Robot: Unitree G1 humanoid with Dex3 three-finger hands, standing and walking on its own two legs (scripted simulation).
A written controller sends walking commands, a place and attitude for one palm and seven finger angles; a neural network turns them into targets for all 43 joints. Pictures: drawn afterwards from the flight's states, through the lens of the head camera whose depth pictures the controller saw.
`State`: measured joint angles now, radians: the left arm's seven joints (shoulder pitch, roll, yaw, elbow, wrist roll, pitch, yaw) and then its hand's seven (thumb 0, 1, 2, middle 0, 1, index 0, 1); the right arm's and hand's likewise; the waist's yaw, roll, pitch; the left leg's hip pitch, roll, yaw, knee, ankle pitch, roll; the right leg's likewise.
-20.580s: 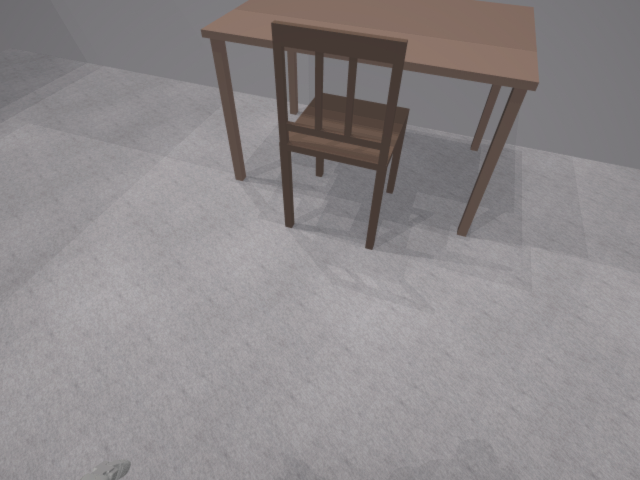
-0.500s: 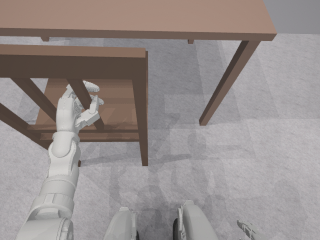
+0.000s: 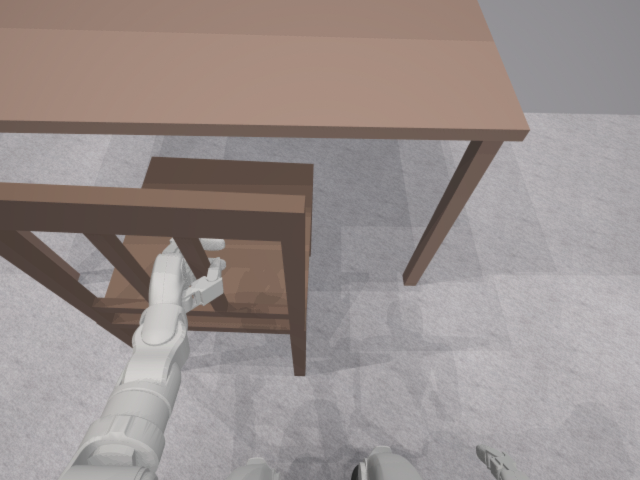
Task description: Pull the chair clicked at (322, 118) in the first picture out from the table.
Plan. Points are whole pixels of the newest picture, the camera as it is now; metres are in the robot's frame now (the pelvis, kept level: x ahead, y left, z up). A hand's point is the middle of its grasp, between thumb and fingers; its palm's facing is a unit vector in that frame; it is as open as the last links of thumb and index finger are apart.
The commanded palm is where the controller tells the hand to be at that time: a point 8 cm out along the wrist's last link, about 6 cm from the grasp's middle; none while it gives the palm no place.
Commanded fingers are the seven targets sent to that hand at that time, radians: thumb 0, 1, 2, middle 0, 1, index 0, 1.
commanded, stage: step backward, pulling the chair out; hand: left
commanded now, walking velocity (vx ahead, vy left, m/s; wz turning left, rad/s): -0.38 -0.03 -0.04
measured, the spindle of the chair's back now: (133, 272) +0.41 +0.27 -0.08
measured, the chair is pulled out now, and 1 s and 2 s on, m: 0.06 0.21 0.37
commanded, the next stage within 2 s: none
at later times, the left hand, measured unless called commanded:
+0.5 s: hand (241, 335) +0.30 +0.10 -0.04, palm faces -0.03 -0.99 -0.15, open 5.2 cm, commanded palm +0.29 +0.15 -0.03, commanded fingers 0.00 0.90 0.90 -0.50 -1.45 -0.50 -1.45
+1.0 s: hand (232, 394) +0.23 +0.10 -0.03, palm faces -0.06 -0.98 -0.17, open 5.3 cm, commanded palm +0.23 +0.15 -0.03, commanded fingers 0.00 0.90 0.90 -0.50 -1.45 -0.50 -1.45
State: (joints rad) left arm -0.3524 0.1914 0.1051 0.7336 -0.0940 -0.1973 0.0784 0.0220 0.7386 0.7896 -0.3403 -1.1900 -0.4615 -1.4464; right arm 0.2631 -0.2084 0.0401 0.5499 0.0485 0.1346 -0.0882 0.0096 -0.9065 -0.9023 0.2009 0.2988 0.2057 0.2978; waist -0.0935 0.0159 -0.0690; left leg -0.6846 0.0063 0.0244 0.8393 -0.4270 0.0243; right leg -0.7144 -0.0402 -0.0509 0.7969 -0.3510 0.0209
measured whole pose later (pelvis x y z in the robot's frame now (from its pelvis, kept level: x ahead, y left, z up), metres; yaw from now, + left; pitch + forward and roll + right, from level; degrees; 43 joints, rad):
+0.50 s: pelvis -0.05 -0.01 +0.02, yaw -2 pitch +6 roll +0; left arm -0.41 0.16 0.02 0.97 -0.08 -0.25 0.08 0.03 0.72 0.77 -0.35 -1.17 -0.50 -1.45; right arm 0.24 -0.22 0.02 0.67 0.05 0.11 -0.12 0.01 -0.90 -0.90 0.20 0.30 0.21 0.30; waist -0.07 0.02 0.06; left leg -0.47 0.03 0.05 0.62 -0.26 0.01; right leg -0.51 -0.01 -0.03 0.57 -0.17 0.00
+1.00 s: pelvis -0.12 +0.00 +0.02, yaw -2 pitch +1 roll -1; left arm -0.46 0.14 -0.05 1.04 -0.07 -0.21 0.09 0.05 0.67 0.82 -0.36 -1.21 -0.50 -1.45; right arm 0.19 -0.18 0.04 0.73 0.03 0.00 -0.11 0.01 -0.90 -0.90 0.20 0.30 0.21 0.30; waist -0.02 0.03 0.11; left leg -0.45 0.04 0.06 0.63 -0.20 0.01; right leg -0.42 0.00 0.00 0.62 -0.23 0.01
